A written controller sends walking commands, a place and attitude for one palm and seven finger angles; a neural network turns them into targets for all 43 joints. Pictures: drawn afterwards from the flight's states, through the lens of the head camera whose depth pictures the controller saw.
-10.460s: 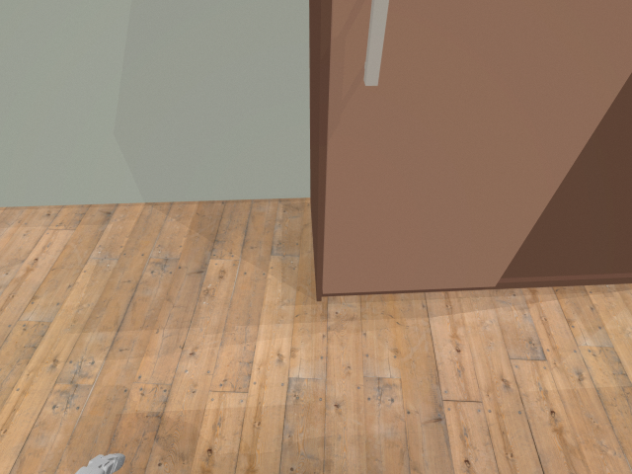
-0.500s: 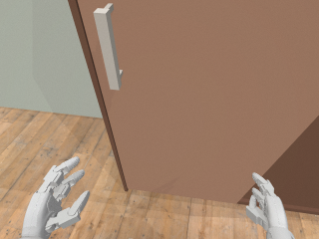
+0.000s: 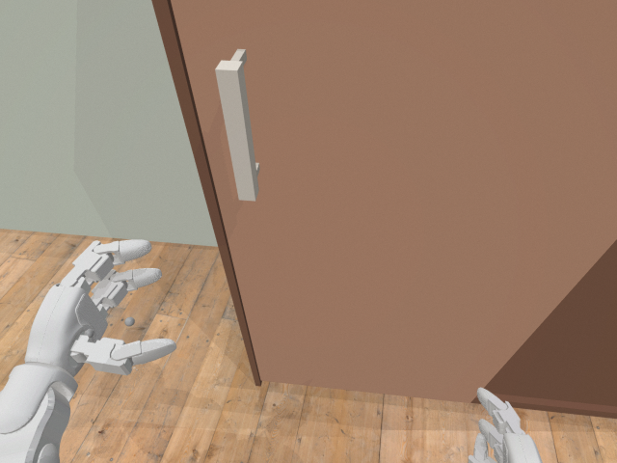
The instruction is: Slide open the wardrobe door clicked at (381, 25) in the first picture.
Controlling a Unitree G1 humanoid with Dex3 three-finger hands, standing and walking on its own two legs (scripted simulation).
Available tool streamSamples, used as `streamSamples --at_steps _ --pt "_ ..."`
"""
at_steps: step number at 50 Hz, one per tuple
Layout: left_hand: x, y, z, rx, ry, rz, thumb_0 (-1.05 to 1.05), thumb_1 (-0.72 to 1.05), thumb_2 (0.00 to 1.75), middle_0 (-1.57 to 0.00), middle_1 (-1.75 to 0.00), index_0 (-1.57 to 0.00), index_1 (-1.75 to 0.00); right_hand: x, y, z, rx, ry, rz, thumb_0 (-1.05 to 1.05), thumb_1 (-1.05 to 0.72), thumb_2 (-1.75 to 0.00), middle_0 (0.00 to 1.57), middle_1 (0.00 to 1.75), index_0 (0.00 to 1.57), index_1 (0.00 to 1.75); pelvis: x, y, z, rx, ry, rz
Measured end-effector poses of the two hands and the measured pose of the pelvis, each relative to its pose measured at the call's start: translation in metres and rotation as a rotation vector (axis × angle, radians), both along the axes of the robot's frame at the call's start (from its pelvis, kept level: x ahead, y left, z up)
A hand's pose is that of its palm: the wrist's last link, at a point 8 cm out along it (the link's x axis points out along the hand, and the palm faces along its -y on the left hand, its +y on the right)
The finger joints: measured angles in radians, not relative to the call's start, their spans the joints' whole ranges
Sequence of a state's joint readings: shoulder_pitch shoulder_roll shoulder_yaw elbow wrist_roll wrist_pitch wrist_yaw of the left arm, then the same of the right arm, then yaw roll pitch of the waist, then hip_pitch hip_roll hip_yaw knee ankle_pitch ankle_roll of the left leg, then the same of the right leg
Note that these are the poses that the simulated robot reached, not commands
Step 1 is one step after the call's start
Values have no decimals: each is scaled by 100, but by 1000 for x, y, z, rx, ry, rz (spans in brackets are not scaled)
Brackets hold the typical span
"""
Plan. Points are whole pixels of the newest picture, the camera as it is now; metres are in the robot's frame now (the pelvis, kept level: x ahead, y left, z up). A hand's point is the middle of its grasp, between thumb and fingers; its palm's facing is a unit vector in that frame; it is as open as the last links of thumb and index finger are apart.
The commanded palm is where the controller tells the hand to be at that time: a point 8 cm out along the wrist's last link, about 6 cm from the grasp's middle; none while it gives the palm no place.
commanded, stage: raise the hand with hooked fingers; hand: left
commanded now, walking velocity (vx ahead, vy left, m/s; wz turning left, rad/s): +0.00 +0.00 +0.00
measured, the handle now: (244, 129) +0.46 +0.13 +0.22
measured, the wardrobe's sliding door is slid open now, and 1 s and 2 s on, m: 0.00 0.00 0.00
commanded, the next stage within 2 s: move the hooked fingers beside the handle in 1.10 s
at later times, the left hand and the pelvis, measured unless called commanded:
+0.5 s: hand (38, 237) +0.26 +0.28 +0.22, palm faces +0.08 -0.99 -0.13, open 13.9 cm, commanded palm +0.23 +0.32 +0.23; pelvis +0.00 +0.00 +0.01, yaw +1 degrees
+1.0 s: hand (56, 213) +0.28 +0.27 +0.23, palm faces +0.07 -0.99 -0.12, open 13.9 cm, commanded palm +0.24 +0.31 +0.24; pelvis +0.00 -0.01 +0.01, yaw +0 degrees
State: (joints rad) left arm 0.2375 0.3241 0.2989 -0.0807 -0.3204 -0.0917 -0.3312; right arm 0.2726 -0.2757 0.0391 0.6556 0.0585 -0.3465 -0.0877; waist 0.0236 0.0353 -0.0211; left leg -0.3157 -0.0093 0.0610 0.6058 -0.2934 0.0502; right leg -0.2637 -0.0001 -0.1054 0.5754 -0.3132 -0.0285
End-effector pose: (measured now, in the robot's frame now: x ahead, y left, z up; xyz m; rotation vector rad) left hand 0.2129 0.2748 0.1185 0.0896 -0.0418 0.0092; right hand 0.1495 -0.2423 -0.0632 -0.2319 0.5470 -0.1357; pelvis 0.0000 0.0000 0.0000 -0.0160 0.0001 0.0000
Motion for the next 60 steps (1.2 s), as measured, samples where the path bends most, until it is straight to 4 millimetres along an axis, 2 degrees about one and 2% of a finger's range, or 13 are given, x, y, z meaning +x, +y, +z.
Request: streamSamples --at_steps 5,11,20,26,33,36,42,45,53,60 --pt "4 17 20 6 -34 24 0 -18 44 -28 -100 -28 -100 22 9 15 -9 -59 25 2 -91 -90 20 30 20 30 1 4 4 0 -27 5" --pt "10 35 47 16 -61 44 -1 -32 38 -29 -109 -29 -109 44 30 27 17 -106 80 2 -91 -90 20 30 20 30 1 7 8 0 -52 13" --pt "18 53 82 34 -58 52 -1 -46 32 -30 -118 -30 -117 54 52 26 68 -80 139 1 -90 -90 20 30 20 30 0 5 12 2 -68 21" --pt "24 62 107 47 -70 60 -1 -49 31 -30 -120 -30 -119 50 49 19 79 -40 141 1 -90 -90 20 30 20 30 -1 2 13 4 -71 26" --pt "34 68 130 56 -70 61 -1 -50 30 -30 -120 -30 -120 43 32 15 70 -12 116 2 -90 -90 20 30 20 30 -1 -3 13 7 -66 25" --pt "38 66 130 48 -59 46 -1 -50 30 -30 -120 -30 -120 41 23 14 69 -9 100 2 -90 -90 20 30 20 30 -1 -5 13 8 -59 21" --pt "43 54 115 33 -20 26 -1 -50 30 -30 -120 -30 -120 40 7 15 57 -14 69 2 -91 -90 20 30 20 30 0 -9 11 10 -53 12" --pt "42 47 114 35 -42 29 -2 -50 30 -30 -120 -30 -120 41 4 16 51 -22 60 2 -91 -90 20 30 20 30 2 -11 11 10 -56 9" --pt "45 48 116 35 -42 66 -2 -50 30 -31 -120 -30 -120 47 4 16 63 -33 61 2 -91 -90 20 30 20 30 5 -15 11 11 -57 11" --pt "46 42 122 53 -51 39 -2 -50 30 -30 -120 -30 -120 53 9 14 81 -36 72 2 -91 -90 20 30 20 30 8 -16 11 14 -52 14"
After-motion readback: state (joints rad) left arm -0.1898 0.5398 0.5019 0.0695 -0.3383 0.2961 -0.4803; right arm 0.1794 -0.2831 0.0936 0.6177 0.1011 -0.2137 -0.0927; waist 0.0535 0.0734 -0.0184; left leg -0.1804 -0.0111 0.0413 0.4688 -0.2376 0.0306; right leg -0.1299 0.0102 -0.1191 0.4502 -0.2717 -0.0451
